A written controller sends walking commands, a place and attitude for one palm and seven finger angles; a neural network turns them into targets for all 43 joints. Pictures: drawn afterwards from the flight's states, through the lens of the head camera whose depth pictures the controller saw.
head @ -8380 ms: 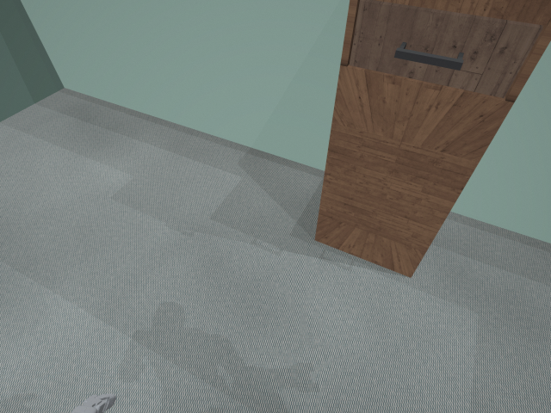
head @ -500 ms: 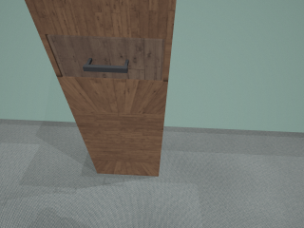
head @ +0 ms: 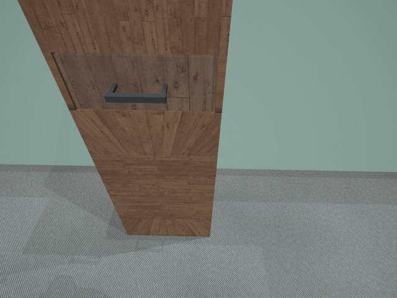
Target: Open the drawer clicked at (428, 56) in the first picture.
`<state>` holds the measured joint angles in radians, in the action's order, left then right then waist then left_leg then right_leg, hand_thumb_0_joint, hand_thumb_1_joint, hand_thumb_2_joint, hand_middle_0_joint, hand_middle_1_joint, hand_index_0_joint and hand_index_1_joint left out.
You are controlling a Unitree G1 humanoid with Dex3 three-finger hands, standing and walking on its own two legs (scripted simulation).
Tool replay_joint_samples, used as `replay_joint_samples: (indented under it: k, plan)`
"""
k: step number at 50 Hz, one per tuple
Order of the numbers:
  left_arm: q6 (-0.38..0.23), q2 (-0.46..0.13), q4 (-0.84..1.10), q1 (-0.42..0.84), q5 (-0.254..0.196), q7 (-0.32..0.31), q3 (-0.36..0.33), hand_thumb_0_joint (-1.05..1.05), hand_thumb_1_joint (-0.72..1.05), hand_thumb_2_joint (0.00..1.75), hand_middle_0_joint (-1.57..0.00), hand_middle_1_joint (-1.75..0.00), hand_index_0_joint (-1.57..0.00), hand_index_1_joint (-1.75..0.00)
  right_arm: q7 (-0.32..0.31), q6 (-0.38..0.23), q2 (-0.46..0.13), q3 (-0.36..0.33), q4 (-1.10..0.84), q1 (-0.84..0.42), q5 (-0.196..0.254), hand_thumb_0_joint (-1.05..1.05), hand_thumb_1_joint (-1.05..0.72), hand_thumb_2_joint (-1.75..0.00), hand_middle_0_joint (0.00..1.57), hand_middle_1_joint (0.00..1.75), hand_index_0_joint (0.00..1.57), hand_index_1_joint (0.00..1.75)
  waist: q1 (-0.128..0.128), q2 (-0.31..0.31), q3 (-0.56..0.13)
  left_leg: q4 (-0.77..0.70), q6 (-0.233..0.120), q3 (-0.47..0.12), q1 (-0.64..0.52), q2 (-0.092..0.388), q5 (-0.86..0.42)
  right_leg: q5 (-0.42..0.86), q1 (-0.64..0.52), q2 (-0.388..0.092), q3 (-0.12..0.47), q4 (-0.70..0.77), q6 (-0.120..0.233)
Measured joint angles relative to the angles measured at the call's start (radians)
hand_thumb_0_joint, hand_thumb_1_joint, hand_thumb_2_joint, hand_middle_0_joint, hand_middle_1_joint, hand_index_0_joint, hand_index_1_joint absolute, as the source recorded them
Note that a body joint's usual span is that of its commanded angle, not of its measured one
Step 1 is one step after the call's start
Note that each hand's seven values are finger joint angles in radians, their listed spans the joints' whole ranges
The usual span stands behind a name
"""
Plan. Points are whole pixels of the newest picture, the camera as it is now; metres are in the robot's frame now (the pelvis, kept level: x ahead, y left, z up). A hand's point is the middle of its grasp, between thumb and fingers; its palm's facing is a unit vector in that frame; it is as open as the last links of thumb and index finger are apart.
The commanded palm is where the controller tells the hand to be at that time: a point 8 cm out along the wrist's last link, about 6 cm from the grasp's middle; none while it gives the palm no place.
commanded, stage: look again from close up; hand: left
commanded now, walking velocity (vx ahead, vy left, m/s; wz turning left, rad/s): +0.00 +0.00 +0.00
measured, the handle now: (137, 93) +0.55 +0.18 +0.14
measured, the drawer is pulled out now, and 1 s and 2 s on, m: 0.00 0.00 0.00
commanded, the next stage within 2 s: raise the hand with hooked fingers in 0.16 s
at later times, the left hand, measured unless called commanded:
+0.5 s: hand (98, 254) +0.21 +0.21 +0.00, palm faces +0.06 -0.53 -0.85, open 7.7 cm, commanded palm +0.13 +0.23 -0.01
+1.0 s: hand (91, 224) +0.24 +0.22 +0.06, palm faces +0.12 -0.09 -0.99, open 10.5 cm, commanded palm +0.19 +0.22 +0.11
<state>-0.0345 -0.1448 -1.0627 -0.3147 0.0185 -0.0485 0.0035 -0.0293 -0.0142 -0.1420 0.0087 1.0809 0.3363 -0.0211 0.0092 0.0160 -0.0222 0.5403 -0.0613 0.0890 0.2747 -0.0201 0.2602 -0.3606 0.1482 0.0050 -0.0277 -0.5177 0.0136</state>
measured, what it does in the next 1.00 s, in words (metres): stands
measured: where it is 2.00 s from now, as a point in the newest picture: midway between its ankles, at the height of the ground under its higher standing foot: outside the picture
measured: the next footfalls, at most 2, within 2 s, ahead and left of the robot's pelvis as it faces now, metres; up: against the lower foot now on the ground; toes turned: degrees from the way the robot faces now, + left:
none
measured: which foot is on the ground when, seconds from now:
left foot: down 0.00-1.00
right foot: down 0.00-1.00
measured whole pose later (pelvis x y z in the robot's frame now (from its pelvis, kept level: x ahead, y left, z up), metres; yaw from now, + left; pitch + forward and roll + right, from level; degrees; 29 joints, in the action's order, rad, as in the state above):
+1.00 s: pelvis +0.00 -0.05 -0.01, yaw +2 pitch +3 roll +1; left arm 0.05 -0.44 0.03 -0.17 0.92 -0.23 0.03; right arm -0.02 0.12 -0.21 0.03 0.59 0.06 -0.03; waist -0.09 0.07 -0.06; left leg 0.64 -0.01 0.04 0.40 0.00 0.28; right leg -0.39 0.33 0.05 -0.07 -0.66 0.09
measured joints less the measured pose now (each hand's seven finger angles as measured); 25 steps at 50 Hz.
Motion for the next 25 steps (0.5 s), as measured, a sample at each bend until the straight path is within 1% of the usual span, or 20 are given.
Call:
replay_joint_samples:
  k: [6, 13, 14, 15, 16, 17, 18, 19, 20, 21, 22, 23, 25]
  plan:
    - [0.007, -0.015, 0.006, 0.021, -0.002, 0.003, 0.001, 0.0, 0.92, 0.9, -0.19, -0.3, -0.2, -0.3, -0.001, -0.006, -0.007, 0.004, 0.009, -0.024, 0.002, 0.02, -0.93, -0.9, 0.2, 0.3, 0.2, 0.3, 0.0, -0.015, 0.018, -0.032, -0.005, 0.011, -0.022, -0.01, -0.007, 0.003, -0.013, -0.01, 0.011, 0.018, -0.008]
    - [0.016, -0.009, -0.011, 0.016, -0.002, 0.006, 0.008, 0.0, 0.92, 0.9, -0.19, -0.3, -0.2, -0.3, -0.003, -0.007, -0.01, 0.006, 0.023, -0.048, 0.004, 0.01, -0.93, -0.9, 0.2, 0.3, 0.2, 0.3, -0.006, -0.03, 0.032, -0.05, -0.007, 0.016, -0.043, -0.014, -0.008, 0.005, -0.031, -0.014, 0.016, 0.035, -0.012]
    - [0.013, -0.005, -0.012, 0.014, 0.001, 0.0, 0.011, 0.0, 0.92, 0.9, -0.19, -0.3, -0.2, -0.3, -0.002, -0.003, -0.015, 0.006, 0.015, -0.05, 0.006, 0.01, -0.93, -0.9, 0.2, 0.3, 0.2, 0.3, -0.006, -0.022, 0.032, -0.035, -0.006, 0.012, -0.03, -0.008, -0.004, 0.008, -0.03, -0.008, 0.012, 0.04, -0.012]
    - [0.083, -0.012, 0.137, -0.033, 0.048, -0.006, 0.022, 0.01, 0.92, 0.9, -0.2, -0.3, -0.2, -0.3, -0.003, -0.006, -0.021, 0.007, -0.031, -0.035, 0.018, 0.02, -0.93, -0.9, 0.2, 0.3, 0.2, 0.3, -0.011, -0.023, 0.031, -0.023, -0.006, 0.013, -0.014, -0.004, 0.0, 0.009, -0.013, -0.005, 0.014, 0.03, -0.011]
    - [0.117, -0.032, 0.323, -0.088, 0.095, -0.024, 0.034, 0.01, 0.93, 0.9, -0.2, -0.31, -0.2, -0.3, -0.014, -0.048, -0.027, 0.011, -0.081, -0.014, 0.027, 0.02, -0.93, -0.9, 0.2, 0.3, 0.2, 0.3, -0.023, -0.03, 0.034, -0.025, -0.004, 0.022, -0.008, -0.007, -0.001, 0.004, 0.015, -0.01, 0.016, -0.005, -0.001]
    - [0.117, -0.058, 0.491, -0.13, 0.114, -0.051, 0.043, 0.02, 0.93, 0.89, -0.2, -0.31, -0.21, -0.3, -0.027, -0.105, -0.032, 0.009, -0.115, 0.0, 0.033, 0.02, -0.93, -0.9, 0.2, 0.3, 0.2, 0.3, -0.031, -0.036, 0.032, -0.032, -0.001, 0.028, -0.003, -0.015, -0.007, -0.004, 0.047, -0.019, 0.014, -0.054, 0.009]
    - [0.117, -0.082, 0.624, -0.152, 0.131, -0.087, 0.051, 0.03, 0.93, 0.89, -0.2, -0.31, -0.21, -0.31, -0.039, -0.152, -0.039, 0.004, -0.14, 0.004, 0.044, 0.02, -0.93, -0.9, 0.2, 0.3, 0.2, 0.3, -0.033, -0.038, 0.023, -0.04, 0.0, 0.03, 0.005, -0.025, -0.016, -0.016, 0.082, -0.026, 0.014, -0.1, 0.013]
    - [0.129, -0.103, 0.741, -0.157, 0.149, -0.119, 0.059, 0.03, 0.92, 0.89, -0.2, -0.32, -0.21, -0.31, -0.047, -0.183, -0.047, -0.002, -0.173, 0.003, 0.051, 0.02, -0.93, -0.9, 0.2, 0.3, 0.2, 0.3, -0.028, -0.035, 0.018, -0.043, -0.002, 0.028, 0.012, -0.036, -0.024, -0.02, 0.109, -0.03, 0.014, -0.128, 0.015]
    - [0.138, -0.122, 0.842, -0.15, 0.184, -0.145, 0.066, 0.03, 0.91, 0.88, -0.2, -0.32, -0.21, -0.32, -0.05, -0.206, -0.058, -0.007, -0.208, -0.004, 0.052, 0.02, -0.93, -0.9, 0.2, 0.3, 0.2, 0.3, -0.022, -0.029, 0.012, -0.036, -0.005, 0.024, 0.026, -0.046, -0.028, -0.014, 0.132, -0.031, 0.015, -0.133, 0.019]
    - [0.139, -0.139, 0.923, -0.132, 0.236, -0.171, 0.072, 0.03, 0.89, 0.88, -0.2, -0.33, -0.21, -0.33, -0.051, -0.22, -0.071, -0.009, -0.242, -0.018, 0.048, 0.02, -0.93, -0.9, 0.2, 0.3, 0.2, 0.3, -0.013, -0.021, 0.003, -0.018, -0.007, 0.02, 0.047, -0.055, -0.027, -0.015, 0.153, -0.03, 0.019, -0.13, 0.022]
    - [0.136, -0.15, 0.976, -0.102, 0.298, -0.196, 0.077, 0.02, 0.88, 0.87, -0.2, -0.34, -0.21, -0.33, -0.05, -0.222, -0.089, -0.011, -0.274, -0.036, 0.042, 0.02, -0.92, -0.9, 0.2, 0.3, 0.2, 0.3, -0.004, 0.0, -0.008, 0.008, -0.01, 0.012, 0.072, -0.056, -0.022, -0.025, 0.17, -0.029, 0.015, -0.143, 0.02]
    - [0.132, -0.156, 1.008, -0.068, 0.37, -0.219, 0.079, 0.02, 0.86, 0.87, -0.2, -0.35, -0.21, -0.34, -0.046, -0.213, -0.106, -0.014, -0.303, -0.059, 0.032, 0.02, -0.92, -0.9, 0.2, 0.3, 0.2, 0.3, 0.001, 0.024, -0.022, 0.033, -0.011, 0.006, 0.096, -0.051, -0.014, -0.024, 0.186, -0.025, 0.009, -0.154, 0.017]
    - [0.116, -0.163, 1.033, -0.011, 0.53, -0.267, 0.072, 0.02, 0.82, 0.85, -0.21, -0.37, -0.21, -0.37, -0.031, -0.172, -0.126, -0.02, -0.357, -0.113, 0.011, 0.02, -0.92, -0.9, 0.2, 0.3, 0.2, 0.3, -0.001, 0.059, -0.057, 0.074, -0.007, 0.01, 0.141, -0.033, 0.0, -0.017, 0.227, -0.009, 0.012, -0.176, 0.018]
